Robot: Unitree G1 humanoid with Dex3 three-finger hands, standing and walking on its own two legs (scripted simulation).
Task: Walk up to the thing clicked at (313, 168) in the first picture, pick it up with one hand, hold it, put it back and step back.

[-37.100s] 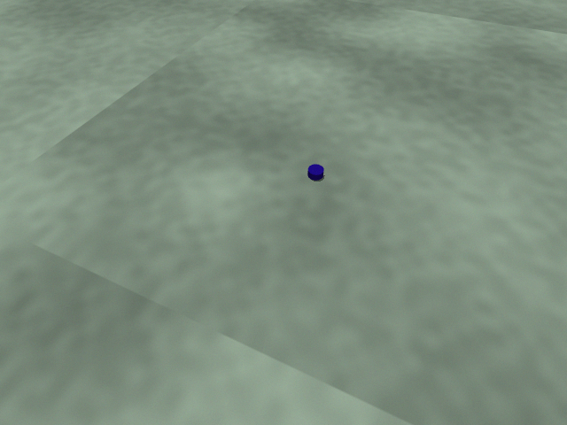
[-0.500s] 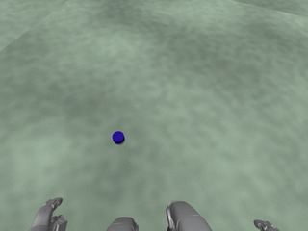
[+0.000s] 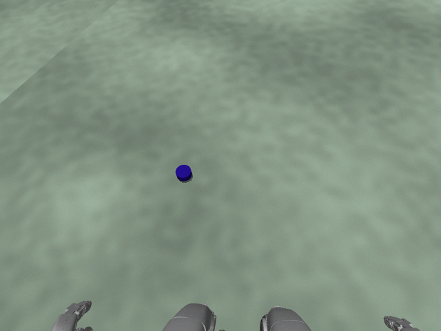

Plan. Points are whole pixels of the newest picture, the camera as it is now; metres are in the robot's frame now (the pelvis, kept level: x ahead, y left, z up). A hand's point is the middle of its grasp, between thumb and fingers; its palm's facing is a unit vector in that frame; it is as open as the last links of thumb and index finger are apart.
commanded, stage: step back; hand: left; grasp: from above
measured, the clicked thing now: (183, 173) +0.85 +0.26 -0.74
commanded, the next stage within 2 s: stand in 1.64 s
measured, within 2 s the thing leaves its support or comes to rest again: neither
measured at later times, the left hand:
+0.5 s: hand out of the picture -0.09 +0.25 -0.15, palm faces -0.05 -0.91 -0.40, open 7.4 cm
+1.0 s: hand out of the picture -0.18 +0.26 -0.15, palm faces +0.02 -0.93 -0.36, open 7.4 cm
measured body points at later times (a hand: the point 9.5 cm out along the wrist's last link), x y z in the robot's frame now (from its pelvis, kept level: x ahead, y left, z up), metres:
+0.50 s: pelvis -0.17 -0.01 -0.01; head -0.12 -0.03 +0.44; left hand -0.09 +0.30 -0.12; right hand -0.04 -0.33 -0.12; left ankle -0.07 +0.12 -0.72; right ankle -0.19 -0.13 -0.73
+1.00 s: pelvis -0.24 -0.01 +0.01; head -0.23 +0.00 +0.45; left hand -0.18 +0.31 -0.12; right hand -0.17 -0.32 -0.11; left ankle -0.25 +0.11 -0.73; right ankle -0.21 -0.14 -0.72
